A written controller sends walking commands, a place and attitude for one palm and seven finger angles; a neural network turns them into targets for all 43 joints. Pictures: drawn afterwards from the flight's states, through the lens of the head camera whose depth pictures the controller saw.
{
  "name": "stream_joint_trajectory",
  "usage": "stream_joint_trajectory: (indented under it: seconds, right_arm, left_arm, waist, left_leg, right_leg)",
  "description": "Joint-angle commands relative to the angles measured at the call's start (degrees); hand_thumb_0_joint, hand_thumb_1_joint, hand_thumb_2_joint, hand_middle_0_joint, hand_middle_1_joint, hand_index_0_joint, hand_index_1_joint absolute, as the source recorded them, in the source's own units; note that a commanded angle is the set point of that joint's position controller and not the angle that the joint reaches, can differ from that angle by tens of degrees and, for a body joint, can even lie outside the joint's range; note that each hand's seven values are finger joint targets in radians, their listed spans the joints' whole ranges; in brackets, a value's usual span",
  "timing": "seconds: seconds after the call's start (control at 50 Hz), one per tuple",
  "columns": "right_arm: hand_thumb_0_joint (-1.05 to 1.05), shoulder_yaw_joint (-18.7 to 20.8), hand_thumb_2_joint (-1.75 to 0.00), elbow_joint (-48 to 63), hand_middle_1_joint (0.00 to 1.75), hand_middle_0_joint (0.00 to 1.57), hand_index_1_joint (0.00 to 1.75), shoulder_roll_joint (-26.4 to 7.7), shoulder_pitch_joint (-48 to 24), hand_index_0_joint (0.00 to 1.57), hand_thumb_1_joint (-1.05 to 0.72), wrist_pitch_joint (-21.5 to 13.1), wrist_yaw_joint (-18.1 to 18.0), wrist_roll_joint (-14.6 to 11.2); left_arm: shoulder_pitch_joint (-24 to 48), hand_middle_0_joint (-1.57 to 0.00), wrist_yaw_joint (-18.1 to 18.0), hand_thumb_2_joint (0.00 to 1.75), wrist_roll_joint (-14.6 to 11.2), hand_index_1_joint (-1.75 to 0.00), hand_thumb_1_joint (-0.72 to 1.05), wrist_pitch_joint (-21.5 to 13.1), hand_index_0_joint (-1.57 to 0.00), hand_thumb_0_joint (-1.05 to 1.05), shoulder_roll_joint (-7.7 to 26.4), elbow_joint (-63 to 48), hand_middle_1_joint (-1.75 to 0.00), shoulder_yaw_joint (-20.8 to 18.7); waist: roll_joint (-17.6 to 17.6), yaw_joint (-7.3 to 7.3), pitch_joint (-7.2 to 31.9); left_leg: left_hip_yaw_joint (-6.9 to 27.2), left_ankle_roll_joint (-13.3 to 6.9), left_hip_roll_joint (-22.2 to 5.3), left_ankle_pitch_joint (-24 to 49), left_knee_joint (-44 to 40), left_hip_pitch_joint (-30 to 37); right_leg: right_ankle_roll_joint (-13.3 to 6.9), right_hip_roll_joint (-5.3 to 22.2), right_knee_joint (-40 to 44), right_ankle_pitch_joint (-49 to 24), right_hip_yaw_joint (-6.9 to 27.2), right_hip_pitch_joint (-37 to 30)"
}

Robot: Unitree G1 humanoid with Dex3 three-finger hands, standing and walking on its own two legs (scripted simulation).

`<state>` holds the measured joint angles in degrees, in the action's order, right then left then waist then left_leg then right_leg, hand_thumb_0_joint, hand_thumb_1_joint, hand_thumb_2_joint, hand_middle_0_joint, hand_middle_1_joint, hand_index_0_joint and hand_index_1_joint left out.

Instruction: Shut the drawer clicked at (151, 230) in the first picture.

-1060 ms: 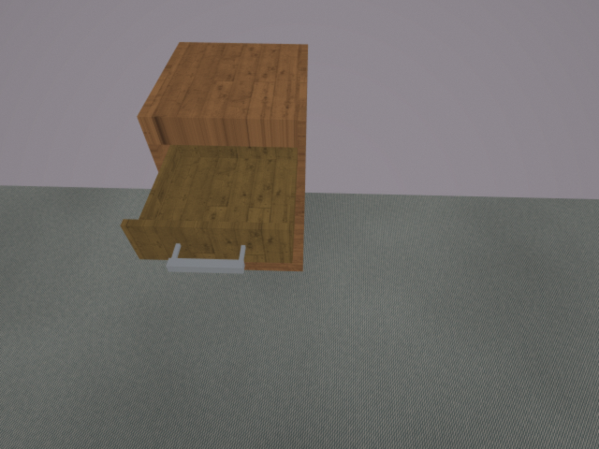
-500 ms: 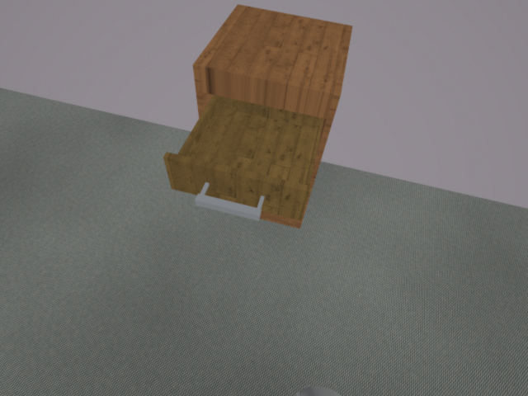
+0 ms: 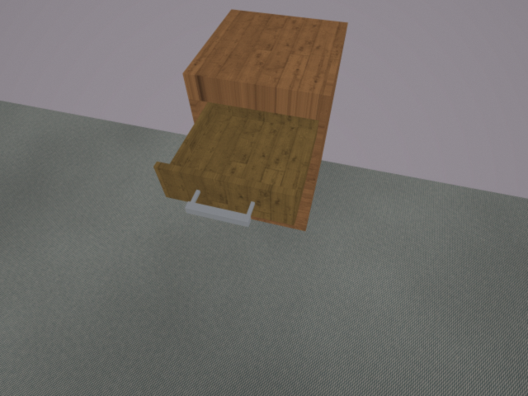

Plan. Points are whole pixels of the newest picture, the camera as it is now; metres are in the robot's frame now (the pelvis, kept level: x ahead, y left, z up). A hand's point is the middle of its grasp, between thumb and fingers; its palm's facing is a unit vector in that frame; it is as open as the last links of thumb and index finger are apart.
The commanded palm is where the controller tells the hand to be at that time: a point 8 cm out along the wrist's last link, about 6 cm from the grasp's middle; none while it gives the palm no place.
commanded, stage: turn or walk to find it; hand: left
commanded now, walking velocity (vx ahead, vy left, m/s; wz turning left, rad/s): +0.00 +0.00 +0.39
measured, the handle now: (221, 206) +0.57 +0.15 -0.22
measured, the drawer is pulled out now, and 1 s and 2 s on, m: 0.29 0.29 0.29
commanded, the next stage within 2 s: stand and wait in 0.18 s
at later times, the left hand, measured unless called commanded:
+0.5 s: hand out of the picture +0.01 +0.18 -0.17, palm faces +0.12 -0.97 -0.21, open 7.4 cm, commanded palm none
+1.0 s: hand out of the picture +0.02 +0.17 -0.17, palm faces +0.09 -0.97 -0.20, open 7.4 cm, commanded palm none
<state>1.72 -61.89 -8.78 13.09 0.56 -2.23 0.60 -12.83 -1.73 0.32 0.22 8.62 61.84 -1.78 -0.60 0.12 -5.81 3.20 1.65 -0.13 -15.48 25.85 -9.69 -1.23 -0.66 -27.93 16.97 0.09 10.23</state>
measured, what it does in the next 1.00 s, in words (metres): stands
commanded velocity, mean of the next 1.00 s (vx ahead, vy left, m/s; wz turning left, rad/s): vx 0.00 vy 0.00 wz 0.06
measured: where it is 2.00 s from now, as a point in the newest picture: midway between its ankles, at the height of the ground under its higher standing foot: outside the picture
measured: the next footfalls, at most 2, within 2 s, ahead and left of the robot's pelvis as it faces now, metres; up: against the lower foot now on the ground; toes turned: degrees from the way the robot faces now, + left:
none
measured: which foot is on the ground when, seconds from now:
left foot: down 0.00-1.00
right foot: down 0.00-1.00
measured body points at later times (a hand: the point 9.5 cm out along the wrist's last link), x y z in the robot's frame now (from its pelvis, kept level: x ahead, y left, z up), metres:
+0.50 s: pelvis +0.00 +0.00 +0.00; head +0.03 -0.01 +0.45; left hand +0.01 +0.23 -0.16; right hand +0.02 -0.23 -0.16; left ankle -0.02 +0.14 -0.74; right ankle -0.02 -0.10 -0.74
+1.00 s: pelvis +0.00 -0.01 +0.00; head +0.03 -0.01 +0.45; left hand +0.01 +0.22 -0.15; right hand +0.01 -0.23 -0.16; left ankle -0.02 +0.14 -0.74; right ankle -0.02 -0.10 -0.74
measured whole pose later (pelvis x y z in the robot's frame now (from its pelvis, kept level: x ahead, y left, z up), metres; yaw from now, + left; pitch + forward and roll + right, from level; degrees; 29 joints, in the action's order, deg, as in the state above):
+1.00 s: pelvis +0.00 -0.01 +0.00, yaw +2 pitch -1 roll +0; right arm 1.2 -64.7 -7.9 14.3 0.2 -2.6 0.8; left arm -12.4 -1.3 0.1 -0.2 9.1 63.7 -2.2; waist -0.3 -0.1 -4.8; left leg 5.3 2.5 -0.8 -14.0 23.1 -7.9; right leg -2.1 -1.3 -24.0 15.5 -2.1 7.2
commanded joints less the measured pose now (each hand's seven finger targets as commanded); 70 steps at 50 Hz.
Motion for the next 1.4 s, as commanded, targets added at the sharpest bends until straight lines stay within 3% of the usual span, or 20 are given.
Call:
stream_joint_trajectory:
  seconds: [0.0, 0.16, 0.22, 0.24, 0.28, 0.42, 0.46, 0.52, 0.68, 1.14, 1.2, 1.26, 1.38]
  right_arm:
    - [0.0, 0.72, -0.9, 0.75, 0.3, 0.2, 0.3, -4.15, 4.54, 0.2, -0.9, -0.3, -0.27, -0.14]
    - [0.0, 1.58, -0.9, 1.45, 0.3, 0.2, 0.3, -4.26, 4.12, 0.2, -0.9, 0.47, -0.07, -0.11]
    - [0.0, 1.39, -0.9, 0.83, 0.3, 0.2, 0.3, -4.07, 5.03, 0.2, -0.9, -0.02, -0.17, 0.13]
    - [0.0, 1.3, -0.9, 0.63, 0.3, 0.2, 0.3, -4.57, 5.28, 0.2, -0.9, -0.23, -0.32, 0.29]
    - [0.0, 1.1, -0.9, 0.73, 0.3, 0.2, 0.3, -5.12, 4.13, 0.2, -0.9, -0.36, -0.56, 0.27]
    - [0.0, 0.82, -0.9, 0.51, 0.3, 0.2, 0.3, -3.78, 4.49, 0.2, -0.9, -0.49, -0.48, 0.2]
    - [0.0, 0.6, -0.9, 0.08, 0.3, 0.2, 0.3, -3.95, 4.71, 0.2, -0.9, -0.52, -0.39, 0.21]
    - [0.0, 0.51, -0.9, 0.04, 0.3, 0.2, 0.3, -4.25, 4.56, 0.2, -0.9, -0.78, -0.44, 0.13]
    - [0.0, 0.28, -0.9, -0.96, 0.3, 0.2, 0.3, -4.55, 5.07, 0.2, -0.9, -1.09, -0.66, 0.11]
    - [0.0, 0.52, -0.9, -1.28, 0.3, 0.2, 0.3, -6.48, 4.37, 0.2, -0.9, -1.34, -0.8, 0.25]
    - [0.0, 0.6, -0.9, -1.21, 0.3, 0.2, 0.3, -7.05, 3.87, 0.2, -0.9, -1.34, -0.78, 0.3]
    - [0.0, 0.54, -0.9, -1.39, 0.3, 0.2, 0.3, -5.0, 5.37, 0.2, -0.9, -0.8, -0.91, 0.36]
    - [0.0, 1.47, -0.9, 0.31, 0.3, 0.2, 0.3, -6.19, 4.67, 0.2, -0.9, -0.43, -1.2, 0.24]
  left_arm:
    - [-3.39, -0.2, -0.62, 0.9, 0.11, -0.3, 0.9, -0.5, -0.2, 0.0, 7.66, -1.35, -0.3, -1.5]
    - [-2.34, -0.2, -0.58, 0.9, 0.39, -0.3, 0.9, 0.25, -0.2, 0.0, 9.17, -2.94, -0.3, -3.22]
    - [-1.72, -0.2, -0.61, 0.9, 0.38, -0.3, 0.9, 0.22, -0.2, 0.0, 7.36, -3.05, -0.3, -2.85]
    - [-1.77, -0.2, -0.62, 0.9, 0.26, -0.3, 0.9, 0.27, -0.2, 0.0, 6.51, -3.02, -0.3, -2.76]
    - [-2.14, -0.2, -0.63, 0.9, 0.16, -0.3, 0.9, 0.43, -0.2, 0.0, 5.88, -2.57, -0.3, -2.39]
    - [-2.55, -0.2, -0.38, 0.9, 0.21, -0.3, 0.9, -0.21, -0.2, 0.0, 6.23, -1.3, -0.3, -1.75]
    - [-2.21, -0.2, -0.3, 0.9, 0.15, -0.3, 0.9, -0.19, -0.2, 0.0, 6.5, -1.1, -0.3, -1.6]
    - [-2.76, -0.2, -0.3, 0.9, 0.17, -0.3, 0.9, -0.5, -0.2, 0.0, 6.73, -0.79, -0.3, -1.51]
    - [-3.0, -0.2, -0.39, 0.9, 0.03, -0.3, 0.9, -0.85, -0.2, 0.0, 7.06, 0.03, -0.3, -1.36]
    - [-1.16, -0.2, -0.19, 0.9, 0.04, -0.3, 0.9, -1.11, -0.2, 0.0, 8.93, 0.14, -0.3, -1.73]
    - [-0.72, -0.2, -0.02, 0.9, 0.06, -0.3, 0.9, -1.0, -0.2, 0.0, 9.43, 0.13, -0.3, -1.87]
    - [-1.33, -0.2, -0.08, 0.9, 0.09, -0.3, 0.9, -0.31, -0.2, 0.0, 7.95, -0.03, -0.3, -1.84]
    - [-0.99, -0.2, 0.32, 0.9, 0.33, -0.3, 0.9, 0.45, -0.2, 0.0, 9.85, -1.51, -0.3, -3.34]
  waist:
    - [1.59, 0.11, 3.4]
    - [3.93, 0.12, 3.09]
    - [-0.16, 0.33, 2.79]
    - [-3.69, 0.17, 2.57]
    - [-4.28, -0.54, 1.79]
    - [1.04, -0.19, 2.0]
    - [-0.18, -0.06, 1.95]
    - [1.23, -0.26, 2.7]
    - [0.83, -0.15, 2.88]
    - [-0.26, -0.16, 2.04]
    - [0.55, -0.15, 1.75]
    - [1.37, 0.12, 2.12]
    - [1.54, 0.14, 3.42]
  left_leg:
    - [0.21, -2.05, -2.91, 14.34, -0.94, 0.95]
    - [0.17, -2.04, -1.69, 10.99, 4.23, -1.38]
    - [3.81, -2.82, -3.64, 15.77, 0.77, -0.22]
    - [6.01, -3.62, -5.03, 18.37, -0.92, -1.14]
    - [8.73, -4.77, -6.32, 18.11, -2.92, -2.88]
    - [3.64, -2.58, -3.01, 12.71, -2.4, -1.0]
    - [3.78, -2.5, -3.11, 12.34, -3.12, -1.22]
    - [3.29, -2.37, -3.3, 13.94, -3.27, 0.05]
    - [2.49, -2.03, -3.55, 16.28, -3.99, 0.65]
    - [2.28, -1.82, -4.07, 15.03, -5.58, 0.87]
    - [1.89, -1.71, -4.23, 13.72, -5.79, 1.18]
    - [0.35, -1.23, -4.4, 13.1, -3.93, 1.16]
    - [-1.94, -0.88, -4.93, 10.87, -0.46, 0.44]
  right_leg:
    - [-1.5, 6.75, 5.11, -18.17, 4.08, -1.73]
    - [-3.53, 10.46, 4.87, -13.06, 3.63, -0.29]
    - [-2.28, 6.87, 1.9, -10.78, 1.63, 1.28]
    - [-1.49, 5.56, 0.5, -10.07, 0.27, 0.49]
    - [-0.6, 4.29, 1.06, -6.38, -0.26, -0.43]
    - [-1.41, 5.97, 5.83, -8.47, 1.9, -0.7]
    - [-1.25, 5.93, 6.52, -7.57, 2.01, -1.05]
    - [-1.25, 5.72, 6.9, -9.44, 2.03, -1.48]
    - [-1.45, 5.78, 7.29, -14.46, 1.93, -3.43]
    - [-1.71, 5.57, 9.02, -13.81, 2.25, -3.67]
    - [-1.79, 5.42, 9.52, -12.76, 3.17, -2.95]
    - [-1.71, 5.44, 8.47, -14.6, 4.28, -2.07]
    - [-2.7, 5.72, 5.54, -18.1, 7.31, -0.6]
